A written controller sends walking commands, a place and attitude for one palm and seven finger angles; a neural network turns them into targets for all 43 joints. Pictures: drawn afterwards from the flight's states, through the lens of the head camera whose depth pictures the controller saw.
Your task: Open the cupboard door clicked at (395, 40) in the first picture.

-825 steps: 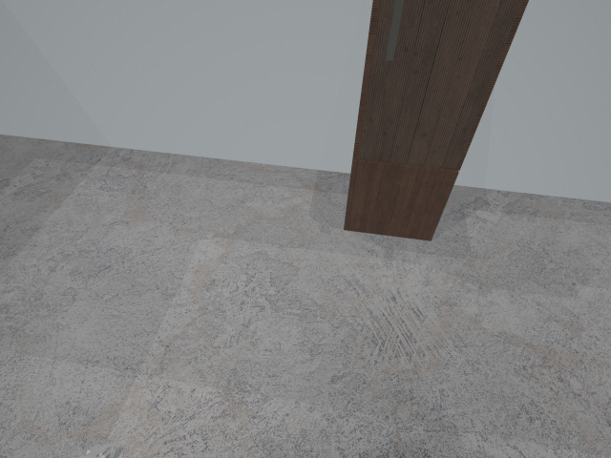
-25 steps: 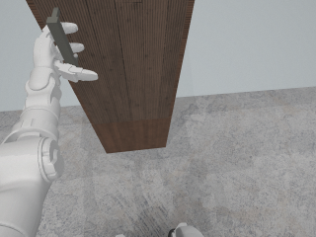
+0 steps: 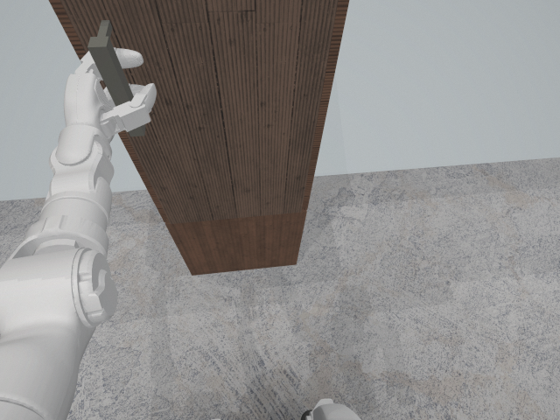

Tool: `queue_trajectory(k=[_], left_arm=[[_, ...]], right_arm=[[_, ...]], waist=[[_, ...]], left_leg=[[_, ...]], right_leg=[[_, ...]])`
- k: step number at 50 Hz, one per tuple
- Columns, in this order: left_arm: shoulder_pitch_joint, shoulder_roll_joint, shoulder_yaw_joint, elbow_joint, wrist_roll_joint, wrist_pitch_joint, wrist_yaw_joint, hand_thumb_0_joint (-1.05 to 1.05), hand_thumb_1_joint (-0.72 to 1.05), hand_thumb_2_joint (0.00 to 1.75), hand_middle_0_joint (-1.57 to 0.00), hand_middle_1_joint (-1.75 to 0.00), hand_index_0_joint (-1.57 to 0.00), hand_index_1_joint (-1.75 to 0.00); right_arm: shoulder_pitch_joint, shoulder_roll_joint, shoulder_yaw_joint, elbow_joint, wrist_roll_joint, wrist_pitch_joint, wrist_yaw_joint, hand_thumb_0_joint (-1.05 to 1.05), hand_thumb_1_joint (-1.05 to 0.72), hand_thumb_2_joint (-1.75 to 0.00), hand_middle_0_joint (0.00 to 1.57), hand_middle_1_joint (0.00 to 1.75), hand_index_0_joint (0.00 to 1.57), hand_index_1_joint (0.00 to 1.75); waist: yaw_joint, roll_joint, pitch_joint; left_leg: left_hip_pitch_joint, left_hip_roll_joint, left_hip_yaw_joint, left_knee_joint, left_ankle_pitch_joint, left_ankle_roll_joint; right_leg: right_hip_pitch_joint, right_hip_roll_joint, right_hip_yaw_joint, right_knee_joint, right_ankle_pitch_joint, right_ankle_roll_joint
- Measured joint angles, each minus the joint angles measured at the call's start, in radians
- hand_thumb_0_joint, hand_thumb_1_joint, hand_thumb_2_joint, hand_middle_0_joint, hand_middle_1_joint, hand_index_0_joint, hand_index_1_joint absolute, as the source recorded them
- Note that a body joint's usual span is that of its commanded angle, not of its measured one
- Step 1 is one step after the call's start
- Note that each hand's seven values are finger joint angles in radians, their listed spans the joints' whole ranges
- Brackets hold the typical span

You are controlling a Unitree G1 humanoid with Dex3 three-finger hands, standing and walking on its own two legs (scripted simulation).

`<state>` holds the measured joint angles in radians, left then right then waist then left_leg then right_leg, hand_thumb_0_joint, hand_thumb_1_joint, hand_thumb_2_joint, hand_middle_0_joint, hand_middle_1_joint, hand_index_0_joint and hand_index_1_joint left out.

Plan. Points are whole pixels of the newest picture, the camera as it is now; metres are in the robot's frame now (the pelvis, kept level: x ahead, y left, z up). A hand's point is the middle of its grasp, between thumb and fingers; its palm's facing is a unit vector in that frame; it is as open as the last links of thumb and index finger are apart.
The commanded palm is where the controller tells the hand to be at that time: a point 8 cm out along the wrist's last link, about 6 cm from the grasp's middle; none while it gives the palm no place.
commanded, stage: close the thumb around the handle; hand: left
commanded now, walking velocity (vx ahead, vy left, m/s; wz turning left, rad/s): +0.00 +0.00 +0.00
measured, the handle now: (122, 82) +0.57 +0.18 +0.14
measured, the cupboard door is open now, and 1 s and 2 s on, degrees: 0 28 43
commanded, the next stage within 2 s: pull the door open along its arc in 0.16 s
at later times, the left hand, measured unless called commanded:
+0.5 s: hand (137, 108) +0.51 +0.15 +0.14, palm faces +0.02 -1.00 +0.00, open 5.6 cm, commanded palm +0.46 +0.20 +0.14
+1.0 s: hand (186, 181) +0.38 +0.08 +0.14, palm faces +0.37 -0.93 +0.08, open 6.1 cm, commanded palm +0.32 +0.11 +0.14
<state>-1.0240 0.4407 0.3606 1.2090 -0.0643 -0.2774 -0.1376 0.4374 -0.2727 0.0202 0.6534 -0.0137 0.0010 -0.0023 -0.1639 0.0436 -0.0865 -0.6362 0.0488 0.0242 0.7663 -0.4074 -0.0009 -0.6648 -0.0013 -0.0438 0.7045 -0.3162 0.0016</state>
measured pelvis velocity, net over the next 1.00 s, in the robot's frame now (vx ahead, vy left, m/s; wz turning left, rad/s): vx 0.02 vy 0.00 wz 0.01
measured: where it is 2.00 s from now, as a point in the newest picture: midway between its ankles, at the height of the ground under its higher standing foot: outside the picture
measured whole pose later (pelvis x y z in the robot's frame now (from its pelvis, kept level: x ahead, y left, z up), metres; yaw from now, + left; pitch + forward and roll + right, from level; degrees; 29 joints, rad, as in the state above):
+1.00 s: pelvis +0.02 +0.00 +0.02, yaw +1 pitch +6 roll -1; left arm -0.27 -0.13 -0.02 0.16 -0.01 0.08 0.50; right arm 0.18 -0.20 0.00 0.59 -0.03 0.02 0.03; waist 0.00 0.06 -0.09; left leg -0.32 0.03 0.03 0.60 -0.37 -0.01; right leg -0.37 -0.01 -0.04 0.59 -0.31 0.00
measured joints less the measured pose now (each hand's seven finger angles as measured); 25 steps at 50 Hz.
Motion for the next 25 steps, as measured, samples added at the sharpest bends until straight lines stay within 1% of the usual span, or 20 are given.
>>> queue_trajectory(k=[3, 6, 18, 22, 25], left_arm=[[0.007, -0.001, 0.005, -0.008, -0.001, -0.001, -0.003, 0.01, 0.68, 0.8, -0.37, -1.33, -0.37, -1.32], [0.017, -0.004, 0.002, -0.017, -0.003, -0.001, -0.002, 0.01, 0.76, 0.84, -0.38, -1.34, -0.38, -1.33], [0.008, 0.003, 0.011, -0.003, 0.002, -0.002, -0.004, 0.01, 0.76, 0.83, -0.37, -1.35, -0.37, -1.35], [0.041, -0.002, 0.013, -0.038, -0.007, 0.005, -0.005, 0.01, 0.76, 0.82, -0.36, -1.35, -0.36, -1.35], [0.092, -0.018, 0.012, -0.09, -0.024, 0.01, -0.008, 0.01, 0.76, 0.81, -0.36, -1.35, -0.36, -1.35]], right_arm=[[0.0, 0.0, -0.001, -0.001, 0.0, 0.0, 0.0, 0.01, -0.91, -0.89, 0.21, 0.3, 0.21, 0.3], [0.002, -0.001, -0.003, -0.002, 0.0, 0.002, 0.001, 0.01, -0.91, -0.89, 0.21, 0.3, 0.21, 0.3], [-0.001, -0.001, 0.0, -0.001, 0.001, 0.005, -0.002, 0.01, -0.91, -0.89, 0.21, 0.3, 0.21, 0.3], [0.005, -0.001, -0.004, -0.01, 0.002, 0.008, 0.0, 0.01, -0.91, -0.89, 0.21, 0.3, 0.21, 0.3], [0.011, -0.002, -0.007, -0.018, 0.007, 0.015, 0.004, 0.01, -0.91, -0.89, 0.21, 0.3, 0.21, 0.3]], waist=[[0.001, -0.001, -0.002], [0.002, 0.0, -0.005], [-0.003, -0.001, -0.002], [0.0, 0.001, -0.008], [0.009, 0.004, -0.013]], left_leg=[[0.002, 0.0, 0.002, -0.002, 0.0, 0.0], [0.005, 0.001, 0.002, -0.003, 0.0, 0.0], [0.003, 0.001, 0.001, -0.002, 0.002, 0.0], [0.011, 0.003, 0.01, -0.01, 0.003, 0.0], [0.03, 0.005, 0.02, -0.021, 0.002, 0.001]], right_leg=[[0.0, 0.001, 0.002, -0.001, 0.0, 0.0], [0.003, 0.001, 0.002, -0.003, 0.001, 0.0], [0.002, 0.001, 0.002, -0.003, 0.003, 0.0], [0.005, 0.004, 0.011, -0.007, 0.006, 0.0], [0.018, 0.007, 0.02, -0.015, 0.007, 0.001]])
